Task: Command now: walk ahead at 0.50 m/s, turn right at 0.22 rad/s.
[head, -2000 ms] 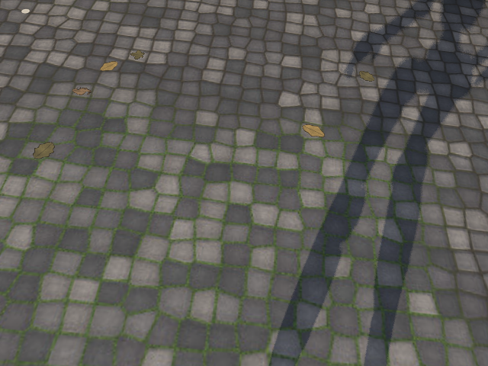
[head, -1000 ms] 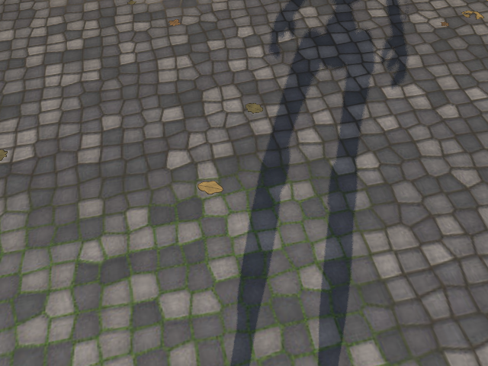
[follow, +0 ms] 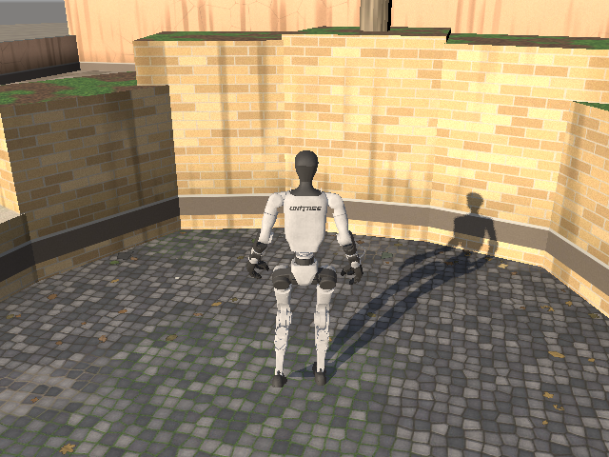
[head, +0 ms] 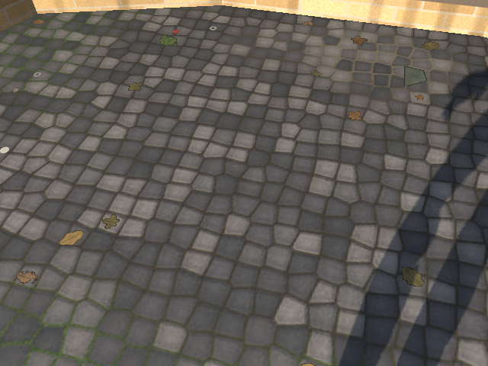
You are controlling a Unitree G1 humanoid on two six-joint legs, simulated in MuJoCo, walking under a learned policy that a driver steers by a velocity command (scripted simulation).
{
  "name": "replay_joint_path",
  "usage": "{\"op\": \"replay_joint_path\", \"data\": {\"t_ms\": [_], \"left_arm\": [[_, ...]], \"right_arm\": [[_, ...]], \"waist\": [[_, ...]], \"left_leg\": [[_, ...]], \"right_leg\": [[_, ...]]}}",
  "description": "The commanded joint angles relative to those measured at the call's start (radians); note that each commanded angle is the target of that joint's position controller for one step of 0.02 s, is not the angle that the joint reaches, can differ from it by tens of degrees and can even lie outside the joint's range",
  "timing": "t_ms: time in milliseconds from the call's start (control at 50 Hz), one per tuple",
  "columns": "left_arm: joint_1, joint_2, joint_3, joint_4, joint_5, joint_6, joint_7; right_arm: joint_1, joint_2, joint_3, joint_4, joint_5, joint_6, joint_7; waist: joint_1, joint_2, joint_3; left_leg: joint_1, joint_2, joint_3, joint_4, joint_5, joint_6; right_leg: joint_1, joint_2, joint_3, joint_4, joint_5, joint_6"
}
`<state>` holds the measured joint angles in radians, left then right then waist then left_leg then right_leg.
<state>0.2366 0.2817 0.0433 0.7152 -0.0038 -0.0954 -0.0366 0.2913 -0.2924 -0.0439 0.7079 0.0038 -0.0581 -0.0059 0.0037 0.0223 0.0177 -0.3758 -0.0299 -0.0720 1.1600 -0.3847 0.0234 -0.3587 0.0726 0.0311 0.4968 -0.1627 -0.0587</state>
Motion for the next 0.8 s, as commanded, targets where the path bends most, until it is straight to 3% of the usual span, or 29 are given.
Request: {"op": "replay_joint_path", "data": {"t_ms": [20,80,160,260,320,340,360,380,400,420,440,460,500,540,600,680,720,760,800], "left_arm": [[0.049,0.116,0.029,-0.053,0.004,-0.002,0.010],[0.078,0.134,0.036,-0.035,-0.012,0.003,0.025],[0.117,0.173,0.050,-0.011,-0.020,0.023,0.047],[0.173,0.167,0.052,0.014,-0.029,0.046,0.056],[0.141,0.162,0.055,0.009,-0.029,0.057,0.058],[0.127,0.138,0.048,0.001,-0.025,0.056,0.056],[0.106,0.088,0.030,-0.020,-0.013,0.051,0.052],[0.217,0.020,0.008,-0.043,-0.025,0.041,0.053],[0.235,0.095,0.018,-0.044,-0.038,0.038,0.056],[0.159,0.156,0.036,-0.040,-0.038,0.043,0.055],[0.106,0.157,0.040,-0.047,-0.028,0.049,0.055],[0.073,0.145,0.041,-0.057,-0.018,0.050,0.052],[0.061,0.110,0.040,-0.070,-0.022,0.059,0.040],[0.037,0.076,0.031,-0.088,-0.022,0.066,0.032],[-0.021,0.062,0.022,-0.118,-0.015,0.065,0.023],[-0.140,0.048,0.010,-0.149,-0.016,0.052,-0.002],[-0.203,0.032,0.001,-0.174,-0.016,0.047,-0.008],[-0.242,0.049,0.005,-0.196,-0.015,0.043,-0.013],[-0.203,0.089,0.021,-0.193,-0.007,0.037,-0.013]], "right_arm": [[-0.072,-0.096,-0.027,-0.117,-0.021,-0.041,0.000],[-0.098,-0.063,-0.015,-0.120,-0.023,-0.037,0.000],[-0.236,-0.035,-0.001,-0.137,-0.012,-0.045,0.008],[-0.340,-0.060,-0.011,-0.158,0.002,-0.062,0.021],[-0.270,-0.093,-0.032,-0.140,0.007,-0.072,0.019],[-0.189,-0.116,-0.046,-0.121,0.002,-0.074,0.011],[-0.047,-0.163,-0.062,-0.107,-0.012,-0.074,0.001],[0.060,-0.244,-0.083,-0.081,-0.021,-0.058,-0.002],[0.074,-0.188,-0.076,-0.065,-0.002,-0.048,0.006],[0.031,-0.121,-0.058,-0.071,0.003,-0.047,0.005],[-0.013,-0.094,-0.049,-0.073,-0.003,-0.044,0.006],[-0.045,-0.071,-0.041,-0.065,-0.007,-0.042,0.008],[-0.075,-0.056,-0.036,-0.052,-0.016,-0.046,0.008],[-0.074,-0.073,-0.043,-0.033,-0.008,-0.054,0.009],[-0.066,-0.116,-0.056,-0.005,-0.009,-0.056,0.007],[-0.041,-0.153,-0.061,0.025,0.000,-0.046,0.002],[0.023,-0.164,-0.060,0.060,0.015,-0.041,0.008],[0.056,-0.183,-0.063,0.091,0.031,-0.029,0.014],[0.061,-0.210,-0.065,0.109,0.040,-0.014,0.014]], "waist": [[0.013,-0.106,-0.047],[0.011,-0.116,-0.047],[0.054,-0.111,-0.019],[0.076,-0.118,-0.014],[0.017,-0.142,-0.027],[-0.026,-0.135,-0.070],[-0.095,-0.066,-0.185],[-0.073,0.190,-0.315],[-0.071,0.242,-0.276],[-0.084,0.135,-0.141],[-0.072,0.074,-0.065],[-0.056,0.058,-0.015],[-0.024,0.093,0.013],[-0.018,0.089,0.018],[-0.023,0.054,0.018],[-0.063,0.032,0.034],[-0.083,0.019,0.049],[-0.072,0.025,0.070],[-0.023,0.050,0.037]], "left_leg": [[-0.282,0.091,-0.032,-0.078,0.083,-0.013],[-0.251,0.076,0.003,-0.248,0.076,-0.053],[-0.173,0.041,0.006,-0.503,0.301,-0.082],[-0.064,-0.002,-0.017,-0.658,0.373,-0.072],[0.079,0.003,-0.013,-0.739,0.330,-0.030],[0.216,0.029,-0.014,-0.764,0.327,-0.001],[0.442,0.169,-0.135,-0.743,0.277,0.063],[0.742,0.391,-0.499,-0.782,0.124,0.215],[0.723,0.460,-0.697,-0.847,-0.089,0.251],[0.608,0.413,-0.584,-0.870,-0.111,0.215],[0.503,0.366,-0.446,-0.884,-0.001,0.185],[0.419,0.327,-0.354,-0.910,0.104,0.173],[0.311,0.277,-0.216,-0.958,0.225,0.155],[0.276,0.273,-0.133,-0.993,0.309,0.169],[0.285,0.279,-0.032,-1.012,0.426,0.180],[0.297,0.257,0.103,-1.008,0.470,0.144],[0.307,0.272,0.104,-1.012,0.457,0.144],[0.365,0.302,0.083,-0.990,0.510,0.146],[0.413,0.311,0.072,-0.892,0.735,0.131]], "right_leg": [[0.293,-0.243,0.416,-0.262,0.045,-0.180],[0.249,-0.228,0.351,-0.277,0.164,-0.204],[0.174,-0.195,0.301,-0.276,0.146,-0.173],[0.185,-0.197,0.368,-0.212,0.085,-0.142],[0.191,-0.192,0.416,-0.129,0.092,-0.111],[0.155,-0.154,0.390,-0.044,0.126,-0.083],[0.053,-0.106,0.321,0.185,0.062,-0.048],[-0.241,0.032,0.165,0.483,-0.296,0.017],[-0.406,-0.033,0.139,0.655,-0.428,0.033],[-0.448,-0.076,0.147,0.724,-0.343,0.041],[-0.433,-0.105,0.118,0.734,-0.269,0.051],[-0.418,-0.128,0.109,0.706,-0.217,0.058],[-0.359,-0.166,0.091,0.665,-0.161,0.062],[-0.358,-0.179,0.071,0.624,-0.122,0.075],[-0.372,-0.191,0.062,0.497,-0.007,0.090],[-0.301,-0.172,0.006,0.267,0.182,0.068],[-0.251,-0.153,-0.004,0.182,0.168,0.045],[-0.242,-0.133,-0.020,0.118,0.085,0.017],[-0.137,-0.097,-0.054,0.054,0.008,-0.014]]}}
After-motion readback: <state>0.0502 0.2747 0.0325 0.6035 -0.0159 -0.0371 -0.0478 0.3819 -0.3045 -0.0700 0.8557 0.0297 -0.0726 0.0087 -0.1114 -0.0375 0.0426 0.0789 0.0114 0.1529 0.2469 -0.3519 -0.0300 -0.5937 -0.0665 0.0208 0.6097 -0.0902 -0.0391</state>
